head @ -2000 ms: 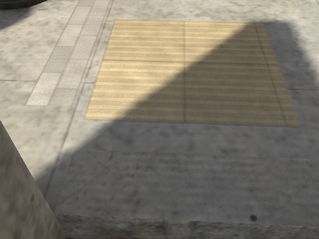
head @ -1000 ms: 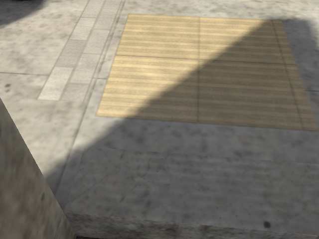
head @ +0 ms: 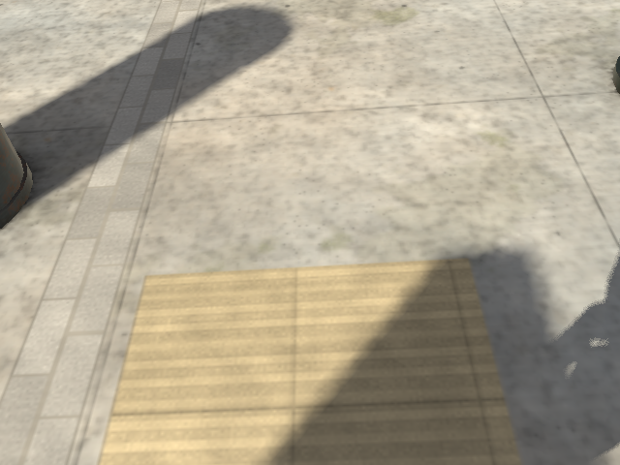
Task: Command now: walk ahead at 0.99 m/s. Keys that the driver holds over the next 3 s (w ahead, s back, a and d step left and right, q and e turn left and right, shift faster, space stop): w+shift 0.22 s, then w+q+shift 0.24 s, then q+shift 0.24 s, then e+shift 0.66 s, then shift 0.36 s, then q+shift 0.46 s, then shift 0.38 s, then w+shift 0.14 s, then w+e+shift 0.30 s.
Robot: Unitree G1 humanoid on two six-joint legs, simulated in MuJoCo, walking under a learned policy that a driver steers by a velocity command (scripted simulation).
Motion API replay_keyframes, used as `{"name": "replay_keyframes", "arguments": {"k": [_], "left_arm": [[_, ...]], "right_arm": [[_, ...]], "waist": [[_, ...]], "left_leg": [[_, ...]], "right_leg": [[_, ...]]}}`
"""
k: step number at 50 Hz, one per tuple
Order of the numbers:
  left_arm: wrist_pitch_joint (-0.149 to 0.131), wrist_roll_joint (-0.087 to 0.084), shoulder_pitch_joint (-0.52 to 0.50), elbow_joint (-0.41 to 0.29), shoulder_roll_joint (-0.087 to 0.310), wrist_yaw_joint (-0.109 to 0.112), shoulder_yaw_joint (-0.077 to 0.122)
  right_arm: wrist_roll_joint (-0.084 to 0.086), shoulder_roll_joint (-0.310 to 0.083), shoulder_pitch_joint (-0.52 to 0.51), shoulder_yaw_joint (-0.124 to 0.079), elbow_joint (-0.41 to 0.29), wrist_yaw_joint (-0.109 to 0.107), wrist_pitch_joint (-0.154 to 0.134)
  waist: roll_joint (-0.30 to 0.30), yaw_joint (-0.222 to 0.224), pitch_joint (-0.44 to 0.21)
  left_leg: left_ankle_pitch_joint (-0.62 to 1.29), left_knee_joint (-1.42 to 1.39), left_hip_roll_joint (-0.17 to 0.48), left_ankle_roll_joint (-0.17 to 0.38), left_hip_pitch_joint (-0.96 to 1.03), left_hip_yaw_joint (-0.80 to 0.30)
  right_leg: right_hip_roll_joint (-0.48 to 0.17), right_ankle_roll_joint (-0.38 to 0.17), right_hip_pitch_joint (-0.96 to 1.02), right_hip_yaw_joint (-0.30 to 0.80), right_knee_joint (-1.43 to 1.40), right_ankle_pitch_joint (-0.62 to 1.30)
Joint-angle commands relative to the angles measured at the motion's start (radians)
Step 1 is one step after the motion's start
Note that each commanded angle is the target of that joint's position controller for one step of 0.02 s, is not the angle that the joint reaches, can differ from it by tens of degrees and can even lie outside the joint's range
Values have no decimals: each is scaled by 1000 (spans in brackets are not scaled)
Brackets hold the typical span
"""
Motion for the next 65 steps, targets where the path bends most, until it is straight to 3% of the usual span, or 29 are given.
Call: {"name": "replay_keyframes", "arguments": {"k": [1, 4, 6, 8, 10, 12, 14, 16, 17, 18, 20, 22, 27, 30, 33, 35, 36, 37, 38, 40, 42, 45, 49, 54, 61, 62, 63, 64, 65], "left_arm": [[10, 62, -302, -276, -55, 7, -50], [73, 43, -287, -248, -55, -19, -76], [81, 66, -406, -319, 38, -23, -73], [58, 39, -502, -348, 93, -36, -71], [26, -8, -564, -336, 63, -57, -100], [43, -15, -574, -297, 106, -61, -75], [25, 4, -472, -270, 159, -49, -45], [17, 32, -105, -158, 265, -19, 17], [11, 64, 13, -120, 351, -11, 36], [7, 71, -36, -140, 333, -21, 38], [-1, 49, -172, -141, 193, -36, 16], [2, 51, -165, -123, 163, -24, 7], [-14, -3, -115, -41, 109, -23, -19], [-20, -1, -216, -40, 140, -6, -14], [-41, -17, -174, -39, 287, 6, 27], [-10, -33, -224, -59, 314, 7, 41], [10, -34, -183, -37, 236, 2, 28], [38, -12, -8, -75, 132, 10, 2], [52, -19, 76, -111, 157, 14, -8], [76, 12, 19, -78, 190, 20, -10], [110, 22, 7, -54, 164, 13, -16], [142, -1, -8, -42, 152, 5, -11], [145, 1, -74, -61, 141, -10, 2], [177, 14, -204, -127, 137, -40, 9], [170, 4, -189, -188, 135, -63, 21], [160, 4, -156, -186, 146, -60, 25], [148, 16, -104, -177, 226, -48, 46], [143, 14, -89, -199, 385, -36, 85], [149, 14, 9, -178, 369, -25, 95]], "right_arm": [[-36, 54, 144, -5, 125, 3, -75], [-27, 32, 235, 0, 244, -13, -129], [-20, -72, 228, -18, 235, -7, -153], [5, -146, 236, -40, 202, -30, -136], [21, -187, 292, -50, 178, -34, -108], [21, -195, 372, -43, 178, -20, -90], [26, -256, 397, -56, 170, -17, -92], [10, -257, 321, -61, 141, -25, -86], [-19, -90, 319, -30, 82, -22, -89], [65, -94, 408, -26, 41, -24, -83], [31, -150, 261, -34, 76, -3, -72], [1, -131, 260, -33, 102, 16, -37], [-3, -29, 190, -15, 37, 36, 11], [2, -12, 133, 10, -4, 57, -10], [-16, -77, 222, -15, 11, 70, -12], [-24, -163, 501, -56, 66, 36, -12], [-19, -201, 453, -72, 71, 17, -18], [-19, -298, 344, -84, 16, 11, -16], [7, -298, 340, -86, -42, 5, -14], [25, -133, 192, -33, -68, -25, 0], [21, -62, 184, 3, -32, -32, -19], [-5, -107, 184, -1, 4, -27, -41], [3, -106, 134, -6, -12, -32, -24], [-3, -113, 140, -16, -29, -42, 11], [3, -171, 126, -43, -30, -39, 30], [5, -176, 139, -49, -21, -36, 32], [4, -152, 163, -48, -25, -30, 38], [17, -97, 109, -30, -105, -30, 47], [-2, -113, 19, -26, -120, -33, 59]], "waist": [[-100, 11, 88], [-176, 92, 227], [-80, 98, 258], [-33, 56, 138], [19, -10, 91], [21, -58, 18], [124, 20, -62], [135, 232, -222], [-129, 192, -306], [-231, 130, -436], [-49, 103, -164], [30, 53, -37], [-93, -31, 139], [-99, -76, 198], [-70, -102, 61], [-69, -232, -94], [52, -195, -44], [184, -24, -83], [133, -30, -377], [-48, 17, -217], [-68, 54, -64], [-9, 67, -24], [48, 63, -48], [108, 9, 16], [102, 21, 12], [61, 41, 10], [-116, 49, 29], [-355, 51, 104], [-204, 123, 70]], "left_leg": [[82, -659, 342, 179, 318, -881], [304, -709, 240, 47, 296, -538], [348, -846, 207, 15, 239, -477], [638, -964, 195, 15, 223, -394], [858, -1046, 221, -9, 282, -330], [1174, -1010, 222, 3, 525, -281], [1573, -732, 293, -23, 670, -309], [1162, -272, 230, -44, 328, -308], [119, 118, 124, -48, 62, -273], [130, 348, 115, -61, -99, -299], [297, 254, 207, -70, -150, -272], [301, 238, 244, -98, -121, -257], [397, 130, 241, -111, -147, -173], [582, -264, 202, -92, 47, -70], [677, -391, 71, -54, 339, 43], [652, -459, 42, 12, 623, -40], [844, -595, 139, 59, 681, -185], [1769, -424, 394, 130, 777, -477], [1767, -530, 569, 278, 933, -716], [1151, -693, 514, 232, 619, -665], [1083, -765, 465, 153, 343, -493], [1183, -803, 422, 110, 230, -306], [1020, -800, 381, 56, 361, -161], [575, -839, 425, 58, 380, -128], [585, -677, 494, -11, 431, -60], [519, -596, 470, -72, 394, -19], [343, -393, 385, -154, 279, 48], [-59, -200, 176, -243, -46, 48], [-125, -13, 164, -240, -95, -129]], "right_leg": [[-3, -76, -650, 125, 576, -430], [-53, -54, -712, 95, 195, -629], [-134, -7, -609, -30, -217, -611], [-172, 39, -326, -128, -547, -403], [-162, 26, -59, -172, -869, -136], [-60, 31, 2, -253, -1002, -95], [-16, 3, 169, -222, -1096, -197], [-136, -20, 721, -132, -1079, -234], [-400, -9, 935, 143, -992, -259], [-554, -120, 967, 501, -1169, -319], [-450, -76, 648, 303, -1275, -369], [-385, -27, 472, 125, -1337, -246], [-333, 48, 268, -231, -1386, 364], [-237, 65, 138, -410, -1377, 233], [-272, 86, 212, -402, -1169, 575], [-285, 102, 199, -370, -712, 528], [-129, 127, 77, -376, -367, -337], [-49, 144, -99, -314, -19, -859], [-61, 142, -162, -106, 53, -744], [-121, 131, -139, -112, -73, -602], [-151, 118, 2, -68, -268, -609], [-124, 102, 105, -82, -422, -570], [-131, 100, 17, -119, -576, -481], [-143, 109, -15, -174, -739, -490], [-103, 66, 124, -248, -1019, -546], [-96, 50, 197, -217, -1143, -445], [-202, 10, 268, 0, -1308, -350], [-448, -142, 333, 428, -1339, 73], [-451, -234, 368, 401, -1317, 199]]}}
Next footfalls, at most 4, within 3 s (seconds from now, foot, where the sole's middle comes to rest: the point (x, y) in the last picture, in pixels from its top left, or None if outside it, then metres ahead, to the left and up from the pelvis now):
0.32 right None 0.48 -0.17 -0.68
0.72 left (315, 334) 0.84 0.05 -0.68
1.26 right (400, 328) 0.84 -0.15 -0.68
1.74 left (319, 318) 0.89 0.04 -0.68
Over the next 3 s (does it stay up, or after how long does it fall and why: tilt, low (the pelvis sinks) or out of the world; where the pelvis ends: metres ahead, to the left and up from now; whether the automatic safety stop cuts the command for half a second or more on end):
stays up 0.93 -0.08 0.09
